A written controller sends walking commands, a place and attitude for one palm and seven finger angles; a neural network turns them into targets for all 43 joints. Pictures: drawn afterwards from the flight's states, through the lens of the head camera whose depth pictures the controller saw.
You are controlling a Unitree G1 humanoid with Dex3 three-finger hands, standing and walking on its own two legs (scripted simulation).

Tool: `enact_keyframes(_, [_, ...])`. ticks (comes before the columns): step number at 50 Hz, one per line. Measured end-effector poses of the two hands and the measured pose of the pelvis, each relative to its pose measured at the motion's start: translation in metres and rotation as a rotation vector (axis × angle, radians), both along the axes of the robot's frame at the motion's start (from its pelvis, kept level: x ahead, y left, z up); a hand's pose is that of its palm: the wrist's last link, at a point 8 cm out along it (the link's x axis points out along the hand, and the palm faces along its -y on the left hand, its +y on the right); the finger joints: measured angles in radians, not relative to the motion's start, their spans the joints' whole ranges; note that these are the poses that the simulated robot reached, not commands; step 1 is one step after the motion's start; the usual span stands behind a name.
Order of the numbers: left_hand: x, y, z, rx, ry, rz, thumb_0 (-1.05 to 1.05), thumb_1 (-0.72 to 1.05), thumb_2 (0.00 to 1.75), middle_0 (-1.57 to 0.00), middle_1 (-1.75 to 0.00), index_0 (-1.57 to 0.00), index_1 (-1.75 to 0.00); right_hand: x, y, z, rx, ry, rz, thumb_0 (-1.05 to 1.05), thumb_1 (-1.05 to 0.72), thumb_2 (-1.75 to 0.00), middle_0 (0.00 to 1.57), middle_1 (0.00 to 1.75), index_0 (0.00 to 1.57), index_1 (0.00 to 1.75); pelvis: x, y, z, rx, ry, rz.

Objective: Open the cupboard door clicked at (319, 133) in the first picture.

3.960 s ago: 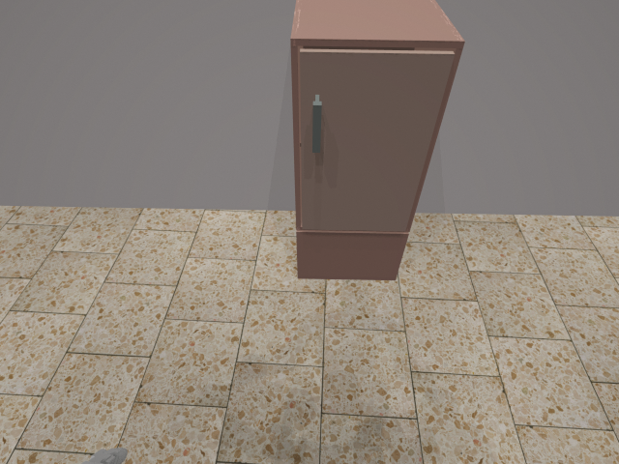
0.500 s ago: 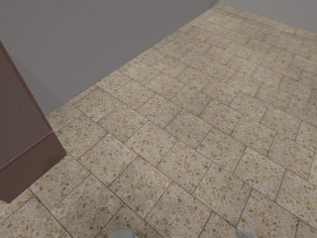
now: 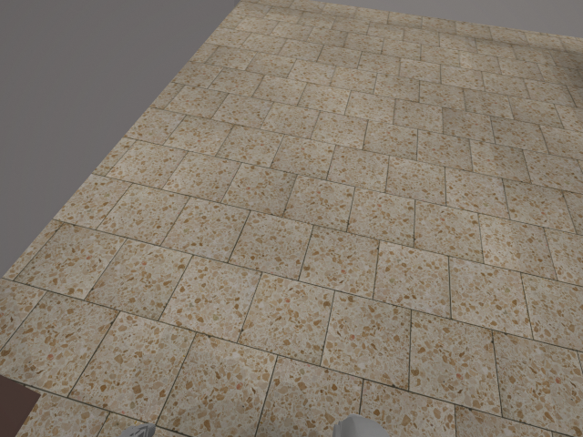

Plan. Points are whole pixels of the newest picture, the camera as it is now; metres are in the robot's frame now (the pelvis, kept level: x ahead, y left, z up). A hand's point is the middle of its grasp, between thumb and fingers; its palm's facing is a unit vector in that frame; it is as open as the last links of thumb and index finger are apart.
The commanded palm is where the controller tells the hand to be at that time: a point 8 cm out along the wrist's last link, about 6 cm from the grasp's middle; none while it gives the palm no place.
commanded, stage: turn to face it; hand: left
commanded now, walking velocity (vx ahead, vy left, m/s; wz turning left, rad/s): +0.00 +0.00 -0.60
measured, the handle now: out of the picture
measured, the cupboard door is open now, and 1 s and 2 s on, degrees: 0 0 0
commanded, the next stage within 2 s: none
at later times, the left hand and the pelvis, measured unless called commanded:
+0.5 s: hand out of the picture +0.13 +0.18 -0.19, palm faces +0.12 -0.98 -0.14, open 7.3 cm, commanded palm none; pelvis +0.04 +0.00 -0.02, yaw +5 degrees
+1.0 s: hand out of the picture +0.04 +0.22 -0.15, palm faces +0.37 -0.89 -0.25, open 7.4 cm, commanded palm none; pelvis +0.01 -0.01 +0.00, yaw +21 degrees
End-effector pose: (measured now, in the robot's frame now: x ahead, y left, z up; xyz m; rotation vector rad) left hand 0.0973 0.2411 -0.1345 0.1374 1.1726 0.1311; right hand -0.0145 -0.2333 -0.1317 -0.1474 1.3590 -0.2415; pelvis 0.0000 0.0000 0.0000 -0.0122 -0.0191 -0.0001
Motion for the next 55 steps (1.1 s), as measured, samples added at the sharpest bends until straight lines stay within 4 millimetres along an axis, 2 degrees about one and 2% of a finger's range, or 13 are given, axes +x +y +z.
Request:
enact_keyframes(7, [0.072,-0.044,-0.003,0.032,-0.075,-0.154,0.0,0.9,0.9,-0.2,-0.3,-0.2,-0.3,-0.024,-0.008,-0.03,0.076,0.091,-0.126,0.0,-0.91,-0.9,0.2,0.3,0.21,0.3,0.024,-0.022,-0.018,0.01,0.017,-0.084])
enact_keyframes(9, [0.079,-0.053,-0.001,0.035,-0.097,-0.163,0.0,0.9,0.9,-0.2,-0.3,-0.2,-0.3,-0.021,-0.012,-0.033,0.08,0.107,-0.137,0.01,-0.91,-0.9,0.2,0.3,0.2,0.3,0.028,-0.026,-0.018,0.001,0.011,-0.084])
enact_keyframes(12, [0.077,-0.062,0.003,0.028,-0.098,-0.146,0.0,0.9,0.9,-0.2,-0.3,-0.2,-0.3,-0.004,-0.016,-0.029,0.076,0.093,-0.125,0.01,-0.91,-0.9,0.2,0.3,0.2,0.3,0.035,-0.029,-0.012,-0.001,0.003,-0.072])
enact_keyframes(16, [0.067,-0.066,0.003,0.002,-0.077,-0.107,0.0,0.9,0.9,-0.2,-0.3,-0.2,-0.3,0.028,-0.015,-0.021,0.073,0.034,-0.086,0.01,-0.91,-0.9,0.2,0.3,0.2,0.3,0.044,-0.029,-0.006,-0.002,0.002,-0.037])
enact_keyframes(18, [0.062,-0.061,0.001,-0.012,-0.083,-0.063,0.0,0.91,0.9,-0.2,-0.3,-0.2,-0.3,0.045,-0.013,-0.018,0.069,0.011,-0.049,0.01,-0.91,-0.9,0.2,0.3,0.2,0.3,0.045,-0.026,-0.005,-0.006,0.001,-0.012])
enact_keyframes(22, [0.043,-0.04,-0.009,-0.026,-0.075,0.019,-0.01,0.91,0.9,-0.21,-0.3,-0.2,-0.3,0.076,-0.008,-0.012,0.033,-0.013,0.041,0.01,-0.93,-0.9,0.2,0.3,0.2,0.3,0.044,-0.014,-0.008,-0.018,-0.003,0.045])
enact_keyframes(27, [0.002,0.0,-0.031,-0.027,0.009,0.126,-0.01,0.91,0.9,-0.2,-0.3,-0.2,-0.3,0.108,0.001,-0.005,-0.024,-0.074,0.135,0.01,-0.93,-0.9,0.2,0.3,0.2,0.3,0.041,0.007,-0.017,-0.022,0.003,0.096])
enact_keyframes(32, [-0.035,0.029,-0.02,0.004,0.1,0.179,0.0,0.91,0.9,-0.2,-0.3,-0.2,-0.3,0.119,0.011,0.012,-0.048,-0.096,0.19,0.01,-0.92,-0.9,0.2,0.3,0.2,0.3,0.035,0.017,-0.003,-0.041,0.021,0.14])
enact_keyframes(38, [-0.062,0.047,-0.004,0.037,0.09,0.257,0.0,0.91,0.9,-0.2,-0.3,-0.2,-0.3,0.126,0.017,0.021,-0.039,-0.083,0.262,0.0,-0.91,-0.9,0.2,0.3,0.21,0.3,0.028,0.018,0.008,-0.047,0.03,0.208])
enact_keyframes(42, [-0.073,0.046,0.002,0.053,0.07,0.301,0.0,0.91,0.9,-0.2,-0.3,-0.2,-0.3,0.131,0.016,0.02,-0.025,-0.088,0.299,0.0,-0.91,-0.9,0.2,0.3,0.21,0.3,0.024,0.013,0.008,-0.042,0.028,0.256])
enact_keyframes(46, [-0.079,0.037,0.006,0.064,0.042,0.333,0.0,0.91,0.9,-0.2,-0.3,-0.2,-0.3,0.138,0.01,0.016,-0.007,-0.096,0.337,0.0,-0.91,-0.9,0.2,0.3,0.21,0.3,0.018,0.002,0.007,-0.035,0.027,0.305])
enact_keyframes(52, [-0.088,0.008,0.015,0.085,-0.008,0.382,0.0,0.9,0.9,-0.2,-0.3,-0.2,-0.3,0.149,-0.012,0.003,0.02,-0.094,0.4,0.0,-0.91,-0.9,0.2,0.3,0.21,0.3,0.009,-0.024,0.003,-0.021,0.033,0.385])
enact_keyframes(55, [-0.103,-0.012,0.018,0.108,-0.027,0.419,0.0,0.9,0.9,-0.2,-0.3,-0.2,-0.3,0.16,-0.027,-0.008,0.039,-0.094,0.431,0.0,-0.91,-0.9,0.2,0.3,0.21,0.3,0.007,-0.042,-0.003,0.003,0.04,0.42])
